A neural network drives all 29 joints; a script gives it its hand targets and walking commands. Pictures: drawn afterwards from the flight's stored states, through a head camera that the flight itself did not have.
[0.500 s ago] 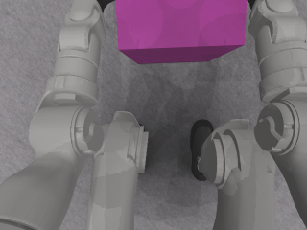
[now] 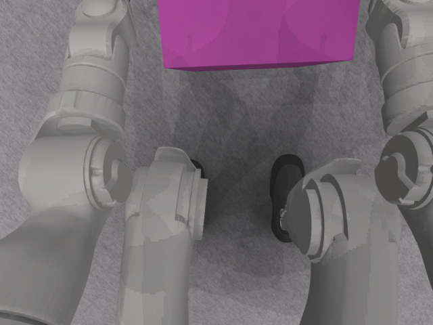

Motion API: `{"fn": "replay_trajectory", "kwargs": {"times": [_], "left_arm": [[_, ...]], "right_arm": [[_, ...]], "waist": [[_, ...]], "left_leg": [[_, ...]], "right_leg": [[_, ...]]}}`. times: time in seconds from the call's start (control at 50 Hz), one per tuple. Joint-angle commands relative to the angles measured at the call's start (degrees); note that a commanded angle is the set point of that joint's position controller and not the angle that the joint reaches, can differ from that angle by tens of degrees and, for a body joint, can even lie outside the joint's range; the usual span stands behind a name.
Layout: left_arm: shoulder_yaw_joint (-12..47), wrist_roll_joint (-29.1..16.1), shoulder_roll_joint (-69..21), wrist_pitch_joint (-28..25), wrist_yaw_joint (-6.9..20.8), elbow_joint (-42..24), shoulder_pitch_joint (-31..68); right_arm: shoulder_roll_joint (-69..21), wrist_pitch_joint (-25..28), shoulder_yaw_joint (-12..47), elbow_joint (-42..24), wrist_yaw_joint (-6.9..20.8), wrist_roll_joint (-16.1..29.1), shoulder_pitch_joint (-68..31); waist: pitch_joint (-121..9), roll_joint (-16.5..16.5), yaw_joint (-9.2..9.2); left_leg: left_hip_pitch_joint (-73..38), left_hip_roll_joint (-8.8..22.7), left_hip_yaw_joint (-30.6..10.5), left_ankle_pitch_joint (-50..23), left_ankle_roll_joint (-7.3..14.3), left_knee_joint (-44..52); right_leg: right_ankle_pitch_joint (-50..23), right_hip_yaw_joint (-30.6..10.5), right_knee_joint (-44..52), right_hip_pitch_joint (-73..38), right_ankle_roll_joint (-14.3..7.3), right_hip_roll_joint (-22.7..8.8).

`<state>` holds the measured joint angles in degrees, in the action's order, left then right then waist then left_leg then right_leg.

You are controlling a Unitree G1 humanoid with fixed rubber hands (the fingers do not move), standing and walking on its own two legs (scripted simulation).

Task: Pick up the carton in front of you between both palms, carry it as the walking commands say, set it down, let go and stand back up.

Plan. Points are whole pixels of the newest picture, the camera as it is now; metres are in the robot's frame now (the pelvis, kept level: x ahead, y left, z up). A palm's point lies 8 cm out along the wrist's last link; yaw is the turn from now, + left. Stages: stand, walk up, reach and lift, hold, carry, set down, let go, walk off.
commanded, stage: set down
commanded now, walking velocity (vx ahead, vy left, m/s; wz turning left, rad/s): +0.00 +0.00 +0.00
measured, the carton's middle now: out of the picture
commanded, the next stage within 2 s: let go in 1.20 s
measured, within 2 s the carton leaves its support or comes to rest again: neither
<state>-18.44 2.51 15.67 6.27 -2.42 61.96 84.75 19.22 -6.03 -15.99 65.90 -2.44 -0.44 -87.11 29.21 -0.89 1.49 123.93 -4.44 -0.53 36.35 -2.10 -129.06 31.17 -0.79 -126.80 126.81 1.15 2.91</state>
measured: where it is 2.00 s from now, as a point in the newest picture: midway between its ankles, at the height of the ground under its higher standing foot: (234, 214)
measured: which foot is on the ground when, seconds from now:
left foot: down 0.00-1.00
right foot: down 0.00-1.00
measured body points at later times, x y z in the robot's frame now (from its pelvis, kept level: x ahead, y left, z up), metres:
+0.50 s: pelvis +0.01 +0.00 +0.06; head +0.35 +0.01 +0.35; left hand +0.56 +0.20 -0.06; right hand +0.58 -0.18 -0.06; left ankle +0.11 +0.12 -0.33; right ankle +0.13 -0.12 -0.33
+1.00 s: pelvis +0.03 +0.00 +0.19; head +0.35 -0.01 +0.50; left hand +0.57 +0.21 +0.09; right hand +0.58 -0.19 +0.08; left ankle +0.10 +0.12 -0.33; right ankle +0.12 -0.12 -0.33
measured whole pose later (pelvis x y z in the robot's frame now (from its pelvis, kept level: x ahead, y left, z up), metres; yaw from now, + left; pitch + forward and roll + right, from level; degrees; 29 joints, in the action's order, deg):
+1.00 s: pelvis +0.03 +0.00 +0.19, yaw +0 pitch +48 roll +1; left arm -16.1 -4.7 17.0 10.1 -2.2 48.4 66.6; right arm 17.6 -11.2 -13.7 50.2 -3.4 2.2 -69.4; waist -2.6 -0.6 1.6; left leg 107.4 -3.4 -1.6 27.9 -1.3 -87.6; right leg 24.4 -2.0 -86.2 109.6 0.5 2.5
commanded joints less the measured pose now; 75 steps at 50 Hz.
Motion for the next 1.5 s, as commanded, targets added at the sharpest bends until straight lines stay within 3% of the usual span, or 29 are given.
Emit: {"fn": "replay_trajectory", "kwargs": {"times": [0.0,0.08,0.18,0.32,0.44,0.52,0.82,1.2,1.34,1.48], "left_arm": [[4.48,-7.17,13.10,-3.72,-3.42,-5.62,15.42],[12.05,-14.83,11.86,-4.59,-3.25,-7.68,16.92],[13.21,-17.27,11.78,-3.37,-3.19,-6.25,10.70],[9.06,-13.22,11.85,-0.59,-5.11,-14.57,6.31],[5.80,-9.73,8.51,0.69,-4.27,-12.71,3.80],[4.89,-8.74,7.50,0.61,-3.42,-11.98,3.18],[2.78,-8.17,9.66,3.00,-1.34,-20.61,-1.95],[-1.58,-2.27,5.99,0.55,2.68,-18.29,-10.09],[-0.65,2.40,5.30,0.63,4.43,-21.97,-24.31],[3.21,2.15,3.69,-1.28,5.59,-31.35,-40.09]], "right_arm": [[11.74,3.65,4.99,-5.60,-2.98,7.34,-16.45],[10.64,4.63,10.34,-7.25,-3.03,12.92,-17.05],[10.86,3.62,10.37,-7.53,-2.85,12.93,-11.34],[10.36,0.63,6.77,-15.91,-3.58,9.61,-7.69],[7.18,-0.83,4.13,-12.50,-2.76,6.23,-4.47],[6.60,-0.75,2.85,-11.73,-2.25,4.66,-3.84],[6.06,-4.00,2.88,-22.55,-1.76,3.77,-0.04],[1.27,-2.17,-0.94,-20.62,0.74,-1.56,8.74],[-1.26,-2.57,-1.36,-25.67,0.41,-6.63,23.69],[-3.43,-0.15,2.06,-35.92,1.31,-5.43,40.21]], "waist": [[-70.26,1.02,1.38],[-77.98,0.33,0.08],[-84.01,-0.27,-0.40],[-94.63,-0.34,-0.05],[-81.70,0.11,0.23],[-81.90,0.17,0.14],[-97.68,-1.96,1.23],[-88.40,-1.21,0.97],[-92.26,-0.90,0.29],[-84.10,0.93,0.63]], "left_leg": [[-24.36,1.50,2.21,-20.51,-0.94,10.39],[-25.72,2.20,1.67,-25.41,-0.87,9.58],[-28.05,1.84,2.09,-24.99,-0.86,11.43],[-32.99,0.06,3.87,-23.38,-0.08,18.53],[-26.95,0.44,3.56,-18.06,-0.02,25.02],[-27.33,0.53,3.44,-17.56,-0.43,28.89],[-38.89,-0.36,4.59,-26.59,-0.64,43.38],[-51.29,0.24,3.13,-31.17,-0.88,65.76],[-63.14,0.29,2.82,-36.67,-0.44,73.10],[-76.16,1.25,0.76,-40.99,0.10,80.14]], "right_leg": [[-19.32,0.86,5.21,-35.45,0.30,-0.28],[-24.57,0.96,3.97,-38.55,-0.19,-1.38],[-23.94,2.32,5.45,-41.31,-0.29,-1.45],[-21.34,4.17,12.25,-44.37,-0.61,0.33],[-14.92,3.67,19.68,-36.31,-0.52,0.45],[-14.63,3.70,23.77,-37.04,-0.45,0.66],[-24.89,3.11,38.77,-57.32,0.09,1.78],[-29.91,0.63,61.45,-71.06,0.73,0.66],[-35.75,0.74,68.95,-82.66,0.67,0.85],[-37.48,-0.17,76.64,-88.47,0.08,0.50]]}}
